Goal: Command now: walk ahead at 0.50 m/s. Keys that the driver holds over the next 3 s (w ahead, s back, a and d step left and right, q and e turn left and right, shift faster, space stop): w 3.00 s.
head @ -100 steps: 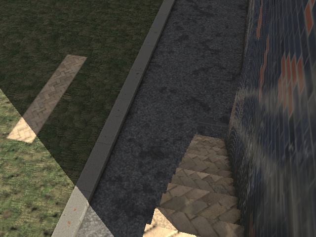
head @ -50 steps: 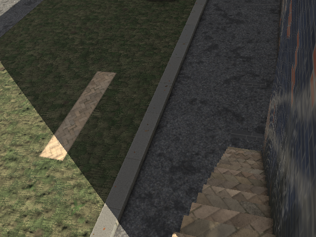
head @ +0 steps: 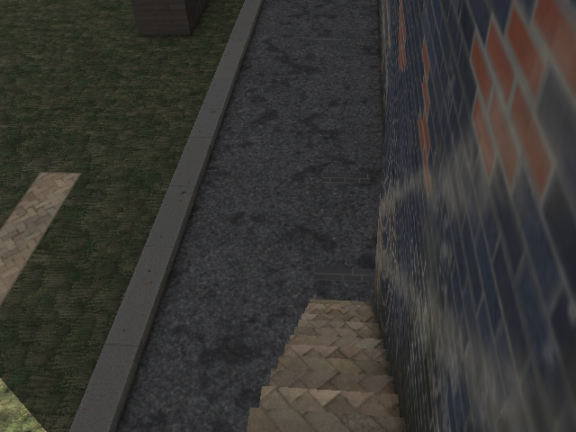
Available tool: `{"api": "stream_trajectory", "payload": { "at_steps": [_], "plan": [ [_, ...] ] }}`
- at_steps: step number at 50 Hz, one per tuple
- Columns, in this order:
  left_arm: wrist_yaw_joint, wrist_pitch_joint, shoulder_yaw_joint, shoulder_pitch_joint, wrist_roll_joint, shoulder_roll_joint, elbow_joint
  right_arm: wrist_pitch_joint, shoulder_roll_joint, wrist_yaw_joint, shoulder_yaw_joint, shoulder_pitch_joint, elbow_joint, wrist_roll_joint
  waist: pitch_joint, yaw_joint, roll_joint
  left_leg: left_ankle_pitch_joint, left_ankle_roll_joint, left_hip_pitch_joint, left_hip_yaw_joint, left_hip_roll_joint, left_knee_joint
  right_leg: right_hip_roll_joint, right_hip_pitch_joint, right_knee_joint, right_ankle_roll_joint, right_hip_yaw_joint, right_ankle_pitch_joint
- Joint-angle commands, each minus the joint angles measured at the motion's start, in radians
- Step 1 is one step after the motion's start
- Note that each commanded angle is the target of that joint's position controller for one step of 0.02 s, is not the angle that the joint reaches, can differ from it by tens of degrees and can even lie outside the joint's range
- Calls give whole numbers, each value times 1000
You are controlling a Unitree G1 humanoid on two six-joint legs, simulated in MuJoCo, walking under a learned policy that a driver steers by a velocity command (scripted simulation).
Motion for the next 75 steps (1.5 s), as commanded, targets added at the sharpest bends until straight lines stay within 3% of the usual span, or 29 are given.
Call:
{"api": "stream_trajectory", "payload": {
  "at_steps": [1, 3, 6, 8, 12, 16, 18, 21, 23, 24, 26, 28, 30, 32, 37, 45, 47, 48, 51, 52, 54, 56, 58, 63, 67, 69, 70, 73, 75],
  "plan": [
    [-5, 31, -12, 503, 14, 52, 170, 25, 73, 48, 0, -70, -16, 45, 131, 188, -84, -168, -16, -468, 33, -102, 634, -97, 345, 89, 41, 52, 220],
    [-15, 25, -11, 359, -39, 206, 142, 22, 53, 45, -12, 198, 3, 66, 18, -24, -340, -39, -55, -475, -50, 1, 787, -234, 275, 182, -11, 227, 163],
    [15, 0, -20, 222, -46, 239, 149, 73, -8, 4, 13, -280, -270, 40, 251, 56, -3, 56, 4, -586, -69, 123, 788, -338, -13, -160, -221, 624, -796],
    [40, -9, -41, 180, -40, 211, 115, 88, 48, 25, 37, -176, -260, 4, 252, 34, -15, 70, -1, -510, -110, 139, 597, -288, -71, -62, -196, 419, -816],
    [59, 22, -66, 300, -10, 86, 160, 65, 22, 39, -3, -90, -240, 51, 163, 82, -86, 378, -15, -551, -127, 111, 388, -195, 6, 98, -185, 286, -601],
    [100, 33, -52, 130, -62, 93, 44, 93, -38, 39, -8, -95, -225, 48, 233, 54, 2, 923, -102, -187, 14, 135, -511, -76, -270, -11, -120, 46, -1061],
    [67, 25, -62, 216, -63, 47, 77, 46, -36, 27, -1, -176, -242, 12, 239, 113, -202, 587, -101, -213, 106, 103, -159, -73, -120, -63, -141, 39, -825],
    [79, 38, -25, 367, -96, 53, 138, 16, -66, 61, -3, -253, -219, 25, 303, 164, 46, 717, -28, -326, 130, 111, -792, -30, 192, 67, -103, -111, -576],
    [87, 52, -1, 264, -46, 141, 112, 28, 0, 53, 19, -273, -214, -23, 184, 121, -42, 575, -51, 146, 273, 24, -725, -77, -7, 23, -166, -90, -521],
    [76, 15, 23, 109, -29, 188, 81, 28, -88, 47, -28, 24, -114, -42, 25, -57, -91, 751, -46, 467, 311, -4, -414, -65, -169, 206, -164, -125, -495],
    [99, -38, 30, -177, -46, 183, -24, 21, -239, 45, -79, 359, -26, -22, 158, -296, 157, 981, 51, 466, -67, 59, -809, 129, -492, 989, -66, -3, -1034],
    [105, -74, 8, 33, -130, 4, -56, -71, -326, 68, -67, 325, 2, -25, 91, -45, 508, 814, 295, 366, -781, 315, -1162, 286, -673, 1026, -97, 302, -1091],
    [116, -31, 19, 45, -77, 24, -13, -83, -191, 80, -24, 8, -34, 19, 130, 138, 303, 781, 332, 265, -654, 298, -991, 151, -663, 879, -58, 202, -918],
    [95, 13, 27, 76, -28, 92, 23, -58, -149, 65, -8, -257, -129, -52, 30, 202, 234, 773, 308, 26, -516, 270, -930, 71, -370, 798, -16, 83, -617],
    [17, 7, -13, -129, 18, 0, -51, -57, -146, -36, -4, -53, -97, -15, 19, 119, 36, 325, 262, -123, -261, 139, -738, 97, -189, 204, -56, 30, 101],
    [3, 30, 74, 267, -33, 160, 110, -13, -142, 11, -27, -155, -94, 9, 23, 204, 158, 801, 156, -78, -114, 115, -162, 4, 247, -49, -38, -65, 102],
    [14, 3, 33, 405, -10, 57, 155, -13, -98, 22, -16, -88, -83, 39, 70, 209, 23, 612, 76, -257, 37, 5, 220, -35, 407, -257, -111, -110, 133],
    [4, -11, 28, 450, -7, 113, 206, -27, -40, 28, -20, -36, -104, 34, 102, 152, -264, 225, 56, -537, 73, -65, 412, -115, 564, 65, -165, -8, 544],
    [5, -11, -16, 448, -73, -18, 230, -17, -62, 24, -22, -80, -136, 45, 77, 98, -215, 441, 78, -692, 16, 57, 267, -45, 399, 265, -188, 50, -30],
    [28, -10, 46, 367, -78, 174, 233, -32, -43, 21, -3, -202, -234, 69, 113, 64, -299, 466, 60, -754, 30, 121, 209, -230, 268, 94, -342, 476, -348],
    [89, -5, -31, 99, -64, 11, 161, 19, -14, 28, 16, -226, -231, 29, 170, -24, 75, 1001, 3, -333, -6, 224, -344, -154, -151, 135, -240, 300, -328],
    [81, -21, 0, 60, -43, 159, 129, 47, -29, 40, -6, -164, -164, 4, 124, -18, 8, 1003, -28, -20, 118, 94, -168, -103, -339, 106, -174, 224, -368],
    [115, -42, -3, 250, -103, 67, 185, 40, -131, 54, -42, -256, -194, 27, 186, 65, -54, 1224, 2, -389, -34, 175, -386, -72, -52, 332, -205, 266, -766],
    [141, -2, 16, 295, -100, 56, 212, 4, -79, 94, -27, -369, -227, -13, 261, 158, 57, 1423, 5, -81, 96, 122, -875, 24, -253, 477, -182, 116, -768],
    [72, -39, 62, 31, -59, 97, 224, 1, -181, 30, -69, 135, -56, -17, 56, -89, -135, 1197, 87, 423, 102, 145, -936, 56, -346, 941, -170, 31, -459],
    [74, -43, 85, 54, -22, 61, 255, -36, -169, 26, -65, 451, 85, -30, 84, -234, 299, 1719, 212, 791, 92, 245, -1098, 327, -685, 1851, -26, -48, -1284],
    [70, -49, 64, 198, -43, 1, 199, -59, -171, 64, -27, 287, 62, -43, -17, -30, 429, 2015, 318, 901, -137, 337, -782, 309, -884, 1849, -11, 112, -1323],
    [75, -35, 44, 131, -118, 22, 143, -59, -260, 85, -57, 178, 92, -53, -80, 46, 167, 760, 451, 502, -455, 502, -1009, 185, -824, 1407, 5, 176, -976],
    [53, 11, 44, -21, -104, 36, 111, -62, -134, 46, -14, 77, 69, -110, 96, 59, 48, 332, 372, 199, -503, 450, -1105, 157, -856, 1100, 0, 250, -612]
  ]
}}
Next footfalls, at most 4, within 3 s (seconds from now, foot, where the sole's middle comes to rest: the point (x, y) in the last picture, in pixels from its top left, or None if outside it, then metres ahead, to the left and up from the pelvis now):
0.28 left None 0.10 0.23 -0.67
0.52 left None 0.23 0.22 -0.83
0.94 right None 0.33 -0.07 -1.04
1.36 left None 0.61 0.19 -1.26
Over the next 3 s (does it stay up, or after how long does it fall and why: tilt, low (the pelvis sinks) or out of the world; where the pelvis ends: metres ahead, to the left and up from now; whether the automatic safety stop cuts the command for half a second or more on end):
stays up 1.20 -0.14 -1.15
